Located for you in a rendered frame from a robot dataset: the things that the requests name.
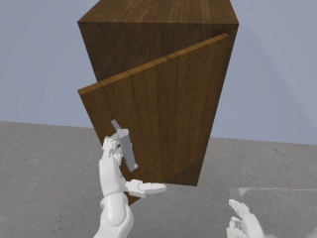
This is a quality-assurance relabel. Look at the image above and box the robot left hand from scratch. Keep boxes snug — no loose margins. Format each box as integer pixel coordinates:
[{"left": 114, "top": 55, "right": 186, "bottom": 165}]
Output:
[{"left": 99, "top": 129, "right": 167, "bottom": 198}]

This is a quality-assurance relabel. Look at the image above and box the handle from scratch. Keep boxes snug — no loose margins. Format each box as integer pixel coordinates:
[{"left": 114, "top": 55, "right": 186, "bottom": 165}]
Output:
[{"left": 111, "top": 119, "right": 136, "bottom": 172}]

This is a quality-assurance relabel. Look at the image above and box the cupboard door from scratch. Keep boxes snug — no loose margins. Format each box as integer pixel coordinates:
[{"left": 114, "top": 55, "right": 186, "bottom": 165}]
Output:
[{"left": 77, "top": 33, "right": 230, "bottom": 206}]

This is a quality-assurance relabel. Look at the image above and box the robot right hand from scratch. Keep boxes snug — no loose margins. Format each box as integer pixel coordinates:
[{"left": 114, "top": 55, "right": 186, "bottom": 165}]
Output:
[{"left": 226, "top": 199, "right": 265, "bottom": 238}]

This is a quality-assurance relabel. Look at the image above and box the robot left forearm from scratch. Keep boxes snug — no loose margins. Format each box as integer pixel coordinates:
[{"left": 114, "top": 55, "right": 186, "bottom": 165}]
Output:
[{"left": 93, "top": 192, "right": 134, "bottom": 238}]

